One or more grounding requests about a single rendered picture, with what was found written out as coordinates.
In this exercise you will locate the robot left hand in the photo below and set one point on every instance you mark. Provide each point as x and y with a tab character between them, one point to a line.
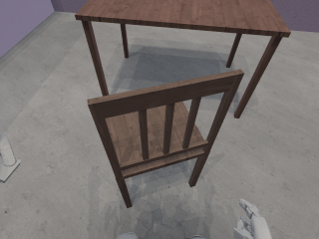
8	163

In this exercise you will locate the table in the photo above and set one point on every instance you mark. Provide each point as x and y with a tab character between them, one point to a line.
250	17

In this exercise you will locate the chair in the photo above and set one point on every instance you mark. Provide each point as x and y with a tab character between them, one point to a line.
150	128

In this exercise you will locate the robot right hand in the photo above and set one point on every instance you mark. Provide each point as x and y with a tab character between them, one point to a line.
255	228

